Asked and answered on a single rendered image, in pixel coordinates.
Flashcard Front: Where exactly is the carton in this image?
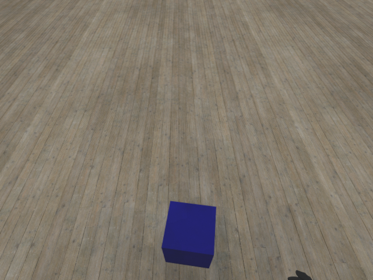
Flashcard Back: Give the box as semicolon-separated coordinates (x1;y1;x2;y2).
161;201;216;268

